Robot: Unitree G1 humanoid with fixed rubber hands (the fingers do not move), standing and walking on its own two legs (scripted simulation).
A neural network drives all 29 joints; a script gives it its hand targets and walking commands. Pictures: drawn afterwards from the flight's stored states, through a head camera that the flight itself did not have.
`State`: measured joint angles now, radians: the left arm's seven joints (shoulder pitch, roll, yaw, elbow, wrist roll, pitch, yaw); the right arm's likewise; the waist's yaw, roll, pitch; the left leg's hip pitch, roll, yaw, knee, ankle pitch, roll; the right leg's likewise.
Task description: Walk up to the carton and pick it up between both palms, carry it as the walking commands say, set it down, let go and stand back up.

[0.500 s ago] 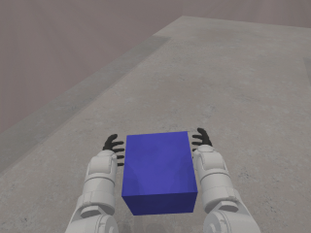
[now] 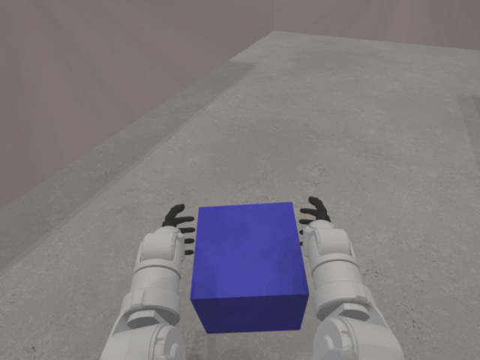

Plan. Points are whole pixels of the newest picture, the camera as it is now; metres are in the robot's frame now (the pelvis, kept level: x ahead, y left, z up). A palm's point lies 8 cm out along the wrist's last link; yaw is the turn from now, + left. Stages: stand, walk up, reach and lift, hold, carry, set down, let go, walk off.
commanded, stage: reach and lift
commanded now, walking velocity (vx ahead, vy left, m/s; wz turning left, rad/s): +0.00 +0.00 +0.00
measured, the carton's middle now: (249, 268) +0.33 +0.01 -0.05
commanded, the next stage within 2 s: hold in 0.66 s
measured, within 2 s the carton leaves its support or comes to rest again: neither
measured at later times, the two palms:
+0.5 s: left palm (169, 238) +0.30 +0.15 +0.06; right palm (321, 240) +0.31 -0.12 +0.06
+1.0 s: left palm (172, 245) +0.30 +0.15 +0.06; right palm (325, 246) +0.30 -0.13 +0.06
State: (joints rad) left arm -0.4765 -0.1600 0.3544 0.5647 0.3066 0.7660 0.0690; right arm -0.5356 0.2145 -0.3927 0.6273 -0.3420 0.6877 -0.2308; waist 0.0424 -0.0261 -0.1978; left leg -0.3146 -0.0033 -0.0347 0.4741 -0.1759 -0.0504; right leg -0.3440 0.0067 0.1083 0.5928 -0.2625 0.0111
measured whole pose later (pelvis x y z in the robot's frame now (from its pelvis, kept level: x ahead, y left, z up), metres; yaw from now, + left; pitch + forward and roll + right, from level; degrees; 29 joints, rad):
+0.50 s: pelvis +0.00 +0.01 +0.00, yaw +0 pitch +1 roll +1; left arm -0.48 -0.16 0.32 0.56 0.31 0.78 0.08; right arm -0.49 0.21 -0.38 0.59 -0.34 0.71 -0.22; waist 0.03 -0.03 -0.20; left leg -0.31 0.00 -0.03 0.46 -0.16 -0.04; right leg -0.32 0.00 0.11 0.55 -0.24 0.02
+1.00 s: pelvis -0.01 +0.01 +0.00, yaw +0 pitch +0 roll +1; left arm -0.44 -0.17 0.28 0.55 0.31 0.78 0.08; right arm -0.44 0.21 -0.35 0.53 -0.34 0.74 -0.21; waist 0.03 -0.03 -0.20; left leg -0.31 0.00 -0.03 0.46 -0.16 -0.04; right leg -0.32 0.00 0.11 0.55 -0.23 0.02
